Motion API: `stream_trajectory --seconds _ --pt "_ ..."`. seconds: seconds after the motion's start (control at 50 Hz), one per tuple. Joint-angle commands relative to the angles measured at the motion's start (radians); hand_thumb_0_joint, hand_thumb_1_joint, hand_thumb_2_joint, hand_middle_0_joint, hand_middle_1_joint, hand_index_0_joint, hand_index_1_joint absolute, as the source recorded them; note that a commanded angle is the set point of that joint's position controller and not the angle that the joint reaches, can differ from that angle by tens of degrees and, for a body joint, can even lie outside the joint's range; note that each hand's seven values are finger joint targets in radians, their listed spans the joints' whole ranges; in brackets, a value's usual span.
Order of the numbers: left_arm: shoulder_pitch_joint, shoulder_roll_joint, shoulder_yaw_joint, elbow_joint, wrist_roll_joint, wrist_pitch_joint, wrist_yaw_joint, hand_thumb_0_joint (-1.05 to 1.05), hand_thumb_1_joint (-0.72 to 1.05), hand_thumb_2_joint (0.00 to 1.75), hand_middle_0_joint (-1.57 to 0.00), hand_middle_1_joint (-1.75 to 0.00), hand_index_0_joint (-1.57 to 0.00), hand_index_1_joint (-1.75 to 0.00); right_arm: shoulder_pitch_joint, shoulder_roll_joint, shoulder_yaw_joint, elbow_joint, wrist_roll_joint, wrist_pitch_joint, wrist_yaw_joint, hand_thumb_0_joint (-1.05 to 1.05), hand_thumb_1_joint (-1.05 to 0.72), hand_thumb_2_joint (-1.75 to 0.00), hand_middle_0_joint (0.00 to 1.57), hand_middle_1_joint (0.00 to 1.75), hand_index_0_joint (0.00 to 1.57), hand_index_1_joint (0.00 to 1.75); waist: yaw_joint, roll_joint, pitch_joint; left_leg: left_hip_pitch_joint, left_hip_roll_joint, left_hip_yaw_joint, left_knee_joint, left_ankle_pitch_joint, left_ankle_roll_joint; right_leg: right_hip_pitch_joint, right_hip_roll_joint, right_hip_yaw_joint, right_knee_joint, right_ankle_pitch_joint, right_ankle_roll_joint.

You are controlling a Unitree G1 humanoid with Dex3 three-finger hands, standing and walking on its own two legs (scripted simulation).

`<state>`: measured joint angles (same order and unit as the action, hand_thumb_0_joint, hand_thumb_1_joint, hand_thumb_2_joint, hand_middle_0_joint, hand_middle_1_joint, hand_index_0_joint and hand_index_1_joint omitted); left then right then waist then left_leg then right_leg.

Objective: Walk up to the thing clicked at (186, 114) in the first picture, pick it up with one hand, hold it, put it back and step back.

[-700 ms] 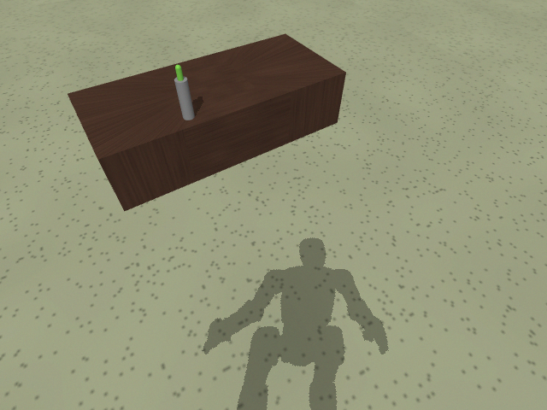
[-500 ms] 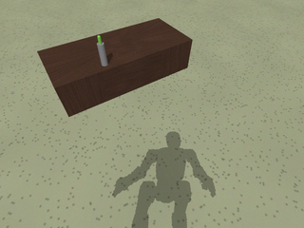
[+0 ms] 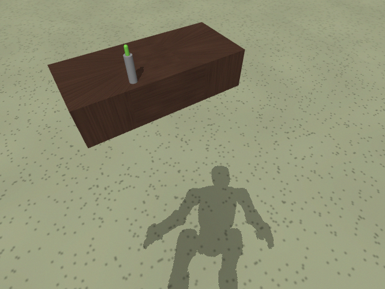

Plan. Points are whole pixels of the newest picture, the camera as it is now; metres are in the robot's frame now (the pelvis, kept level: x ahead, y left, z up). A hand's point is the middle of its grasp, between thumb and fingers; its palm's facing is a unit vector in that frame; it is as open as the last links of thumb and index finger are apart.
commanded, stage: stand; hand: right
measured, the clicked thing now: (129, 64) +1.40 +0.38 -0.33
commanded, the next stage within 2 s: walk up in 0.42 s
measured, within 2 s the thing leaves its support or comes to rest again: neither
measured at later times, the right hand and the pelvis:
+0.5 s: hand out of the picture +0.08 -0.26 -0.16, palm faces -0.08 +0.94 -0.32, open 7.4 cm; pelvis +0.01 +0.00 +0.00, yaw +4 degrees
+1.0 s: hand (250, 237) +0.27 -0.14 -0.14, palm faces -0.28 +0.88 -0.37, open 7.4 cm; pelvis +0.15 +0.11 -0.01, yaw +17 degrees
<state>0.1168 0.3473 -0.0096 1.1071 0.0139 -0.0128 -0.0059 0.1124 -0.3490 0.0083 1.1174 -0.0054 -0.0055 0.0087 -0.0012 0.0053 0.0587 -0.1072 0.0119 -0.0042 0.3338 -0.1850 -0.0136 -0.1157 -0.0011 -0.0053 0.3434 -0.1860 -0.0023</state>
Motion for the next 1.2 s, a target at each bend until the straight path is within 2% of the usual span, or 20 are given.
stream_trajectory --seconds 0.0,0.38,0.4,0.42,0.44,0.46,0.52,0.6,0.68,0.72,0.74,0.76,0.78,0.82,0.88,1.02,1.12,1.14,1.16,1.18 --pt "-0.041 0.212 0.044 -0.055 -0.008 -0.019 0.014 0.00 0.90 0.90 -0.20 -0.30 -0.20 -0.30 -0.032 -0.206 -0.044 -0.054 -0.003 -0.026 -0.018 0.00 -0.90 -0.90 0.20 0.30 0.20 0.30 0.001 -0.008 -0.076 0.001 0.112 -0.088 -0.055 0.125 0.032 0.007 -0.123 0.097 -0.054 0.136 -0.025" --pt "-0.037 0.215 0.047 -0.050 -0.008 -0.021 0.015 0.00 0.90 0.90 -0.20 -0.30 -0.20 -0.30 -0.031 -0.206 -0.044 -0.056 -0.002 -0.024 -0.018 0.00 -0.90 -0.90 0.20 0.30 0.20 0.30 0.002 -0.009 -0.076 0.016 0.113 -0.088 -0.057 0.136 0.030 0.016 -0.125 0.098 -0.061 0.149 -0.024" --pt "0.046 0.357 0.137 -0.107 0.002 -0.043 -0.005 0.00 0.90 0.90 -0.20 -0.30 -0.20 -0.30 -0.005 -0.304 -0.118 -0.147 -0.019 -0.021 0.019 0.00 -0.90 -0.90 0.20 0.30 0.20 0.30 0.049 -0.009 -0.149 -0.195 0.056 -0.144 0.072 -0.306 0.098 0.188 -0.100 0.056 0.021 -0.330 -0.053" --pt "0.115 0.366 0.154 -0.084 0.017 -0.047 -0.008 0.00 0.90 0.90 -0.20 -0.30 -0.20 -0.30 -0.079 -0.281 -0.113 -0.182 -0.026 -0.011 0.036 0.00 -0.90 -0.90 0.20 0.30 0.20 0.30 0.099 -0.038 -0.065 -0.487 0.021 -0.089 0.160 -0.402 0.073 0.312 -0.182 0.161 -0.052 -0.515 -0.099" --pt "0.170 0.410 0.178 -0.099 0.028 -0.055 -0.003 0.00 0.90 0.90 -0.20 -0.30 -0.20 -0.30 -0.168 -0.238 -0.104 -0.238 -0.035 -0.008 0.049 0.00 -0.90 -0.90 0.20 0.30 0.20 0.30 0.148 -0.209 -0.037 -0.620 -0.013 -0.004 0.440 -0.301 0.069 0.294 -0.390 0.391 -0.220 -0.622 -0.180" --pt "0.124 0.402 0.179 -0.145 0.034 -0.063 -0.003 0.00 0.90 0.90 -0.20 -0.30 -0.20 -0.30 -0.173 -0.242 -0.112 -0.266 -0.050 -0.007 0.057 0.00 -0.90 -0.90 0.20 0.30 0.20 0.30 0.139 -0.166 0.008 -0.671 0.077 -0.036 0.551 -0.259 0.043 0.217 -0.503 0.433 -0.261 -0.574 -0.248" --pt "-0.006 0.341 0.166 -0.220 0.033 -0.077 -0.007 0.00 0.90 0.90 -0.20 -0.30 -0.20 -0.30 -0.014 -0.273 -0.146 -0.250 -0.037 -0.006 0.087 0.00 -0.90 -0.90 0.20 0.30 0.20 0.30 0.030 -0.066 0.003 -0.582 0.151 -0.095 0.591 -0.182 0.010 0.131 -0.396 0.223 -0.226 -0.433 -0.208" --pt "-0.001 0.361 0.171 -0.266 0.032 -0.086 -0.028 0.00 0.90 0.90 -0.20 -0.30 -0.20 -0.30 -0.005 -0.240 -0.152 -0.272 -0.034 -0.011 0.116 0.00 -0.90 -0.90 0.20 0.30 0.20 0.30 0.041 -0.147 0.040 -0.422 0.152 -0.017 0.393 -0.112 -0.003 0.007 -0.327 0.012 -0.191 -0.302 -0.179" --pt "-0.039 0.370 0.165 -0.282 0.037 -0.071 -0.041 0.00 0.90 0.90 -0.20 -0.30 -0.20 -0.30 0.124 -0.252 -0.168 -0.243 -0.019 -0.022 0.112 0.00 -0.90 -0.90 0.20 0.30 0.20 0.30 -0.034 -0.119 0.002 -0.076 0.078 0.137 0.313 0.004 0.009 -0.239 -0.281 -0.103 -0.042 -0.451 -0.145" --pt "0.007 0.318 0.144 -0.278 0.040 -0.060 -0.042 0.00 0.90 0.90 -0.20 -0.30 -0.20 -0.30 0.264 -0.302 -0.189 -0.197 -0.021 -0.028 0.089 0.00 -0.90 -0.90 0.20 0.30 0.20 0.30 -0.088 0.056 -0.054 0.100 -0.009 0.176 0.315 -0.139 0.034 -0.321 -0.204 -0.166 0.278 -0.361 -0.126" --pt "0.034 0.254 0.121 -0.289 0.037 -0.055 -0.050 0.00 0.90 0.90 -0.20 -0.30 -0.20 -0.30 0.392 -0.364 -0.207 -0.174 -0.022 -0.034 0.069 0.00 -0.90 -0.90 0.20 0.30 0.20 0.30 -0.155 0.254 -0.076 0.203 0.046 -0.008 0.154 -0.364 0.106 -0.423 -0.131 -0.214 0.660 -0.206 -0.094" --pt "0.009 0.187 0.097 -0.334 0.012 -0.060 -0.054 0.00 0.90 0.90 -0.20 -0.30 -0.20 -0.30 0.414 -0.475 -0.214 -0.205 -0.025 -0.047 0.055 0.00 -0.90 -0.90 0.20 0.30 0.20 0.30 -0.152 0.447 -0.043 0.175 0.310 -0.652 -0.153 -0.618 0.221 -0.661 0.016 -0.148 0.896 -0.416 -0.042" --pt "-0.039 0.306 0.114 -0.345 0.012 -0.063 -0.048 0.00 0.90 0.90 -0.20 -0.30 -0.20 -0.30 0.334 -0.517 -0.220 -0.245 0.011 -0.048 0.059 0.00 -0.90 -0.90 0.20 0.30 0.20 0.30 -0.124 0.230 -0.032 0.035 0.438 -0.893 -0.267 -0.791 0.328 -0.627 -0.059 0.038 0.920 -0.399 -0.058" --pt "0.059 0.335 0.111 -0.271 -0.008 -0.059 -0.052 0.00 0.90 0.90 -0.20 -0.30 -0.20 -0.30 0.192 -0.422 -0.185 -0.294 0.008 -0.065 0.045 0.00 -0.90 -0.90 0.20 0.30 0.20 0.30 -0.028 0.062 -0.018 0.032 0.322 -0.546 -0.131 -0.541 0.258 -0.597 -0.143 0.063 0.880 -0.217 -0.048" --pt "0.154 0.332 0.127 -0.224 -0.006 -0.048 -0.064 0.00 0.90 0.90 -0.20 -0.30 -0.20 -0.30 0.152 -0.360 -0.156 -0.310 0.004 -0.078 0.038 0.00 -0.90 -0.90 0.20 0.30 0.20 0.30 0.022 0.145 -0.017 -0.179 0.210 -0.287 -0.128 -0.388 0.203 -0.373 -0.144 0.007 0.672 -0.147 -0.018" --pt "0.043 0.291 0.139 -0.302 0.009 -0.056 -0.084 0.00 0.90 0.90 -0.20 -0.30 -0.20 -0.30 0.199 -0.352 -0.161 -0.349 -0.003 -0.099 0.034 0.00 -0.90 -0.90 0.20 0.30 0.20 0.30 -0.015 0.119 0.027 -0.162 0.226 -0.244 -0.104 -0.308 0.230 -0.365 -0.117 -0.013 0.362 -0.021 -0.009" --pt "0.207 0.290 0.166 -0.262 0.015 -0.077 -0.072 0.00 0.90 0.90 -0.20 -0.30 -0.20 -0.30 0.157 -0.302 -0.138 -0.378 -0.009 -0.093 0.028 0.00 -0.90 -0.90 0.20 0.30 0.20 0.30 0.091 0.033 -0.056 -0.331 0.150 -0.133 0.185 -0.131 0.163 0.039 -0.030 -0.085 0.250 -0.041 -0.031" --pt "0.311 0.326 0.182 -0.244 0.021 -0.089 -0.059 0.00 0.90 0.90 -0.20 -0.30 -0.20 -0.30 0.196 -0.249 -0.117 -0.379 -0.009 -0.092 0.027 0.00 -0.90 -0.90 0.20 0.30 0.20 0.30 0.141 -0.121 -0.108 -0.416 0.068 -0.064 0.465 -0.084 0.135 0.191 -0.079 0.014 0.145 -0.197 -0.056" --pt "0.381 0.413 0.198 -0.251 0.033 -0.107 -0.046 0.00 0.90 0.90 -0.20 -0.30 -0.20 -0.30 0.209 -0.165 -0.092 -0.403 -0.001 -0.095 0.026 0.00 -0.90 -0.90 0.20 0.30 0.20 0.30 0.153 -0.349 -0.112 -0.627 -0.077 0.005 0.786 -0.308 0.078 0.274 -0.353 0.443 -0.052 -0.470 -0.120" --pt "0.322 0.437 0.187 -0.275 0.015 -0.106 -0.042 0.00 0.90 0.90 -0.20 -0.30 -0.20 -0.30 0.204 -0.241 -0.109 -0.391 -0.004 -0.090 0.010 0.00 -0.90 -0.90 0.20 0.30 0.20 0.30 0.125 -0.246 -0.086 -0.674 -0.065 -0.070 0.900 -0.336 0.064 0.204 -0.489 0.696 -0.188 -0.539 -0.203"
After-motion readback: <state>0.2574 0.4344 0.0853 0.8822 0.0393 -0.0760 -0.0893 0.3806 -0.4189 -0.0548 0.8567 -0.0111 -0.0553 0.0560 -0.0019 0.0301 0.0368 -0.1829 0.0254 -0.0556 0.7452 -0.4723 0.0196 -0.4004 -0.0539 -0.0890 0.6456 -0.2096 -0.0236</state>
